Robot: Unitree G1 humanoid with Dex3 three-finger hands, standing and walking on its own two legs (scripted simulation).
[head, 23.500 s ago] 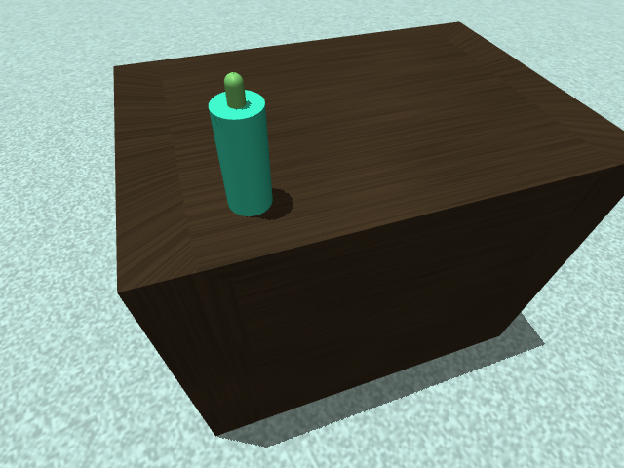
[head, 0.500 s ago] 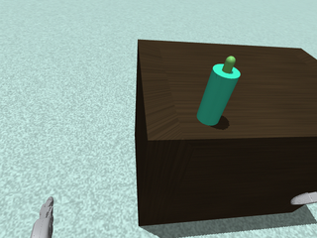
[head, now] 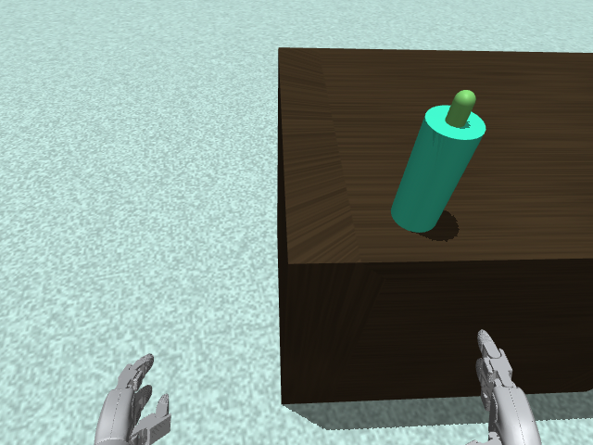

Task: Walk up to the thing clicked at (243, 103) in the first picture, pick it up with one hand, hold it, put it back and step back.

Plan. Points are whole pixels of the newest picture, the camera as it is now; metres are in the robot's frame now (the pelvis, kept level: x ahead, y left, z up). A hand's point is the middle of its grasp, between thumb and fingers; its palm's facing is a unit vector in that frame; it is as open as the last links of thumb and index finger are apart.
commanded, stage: home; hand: right
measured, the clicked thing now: (436, 163) +0.45 -0.21 +0.14
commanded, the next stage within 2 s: none
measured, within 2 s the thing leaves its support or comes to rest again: neither
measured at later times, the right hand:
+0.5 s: hand (410, 400) +0.20 -0.18 -0.10, palm faces +0.11 +0.97 -0.24, open 17.3 cm
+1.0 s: hand out of the picture +0.07 -0.28 -0.14, palm faces -0.07 +0.91 -0.41, open 17.4 cm
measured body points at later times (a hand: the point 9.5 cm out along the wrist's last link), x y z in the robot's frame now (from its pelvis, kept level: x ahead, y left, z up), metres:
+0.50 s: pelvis +0.02 +0.00 +0.00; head +0.03 +0.00 +0.45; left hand +0.14 +0.24 -0.12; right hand +0.19 -0.23 -0.08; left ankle +0.00 +0.15 -0.74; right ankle +0.03 -0.14 -0.74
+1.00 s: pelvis -0.01 -0.01 +0.00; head -0.02 +0.00 +0.45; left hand +0.06 +0.31 -0.12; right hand +0.08 -0.32 -0.11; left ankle +0.00 +0.15 -0.74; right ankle +0.03 -0.14 -0.74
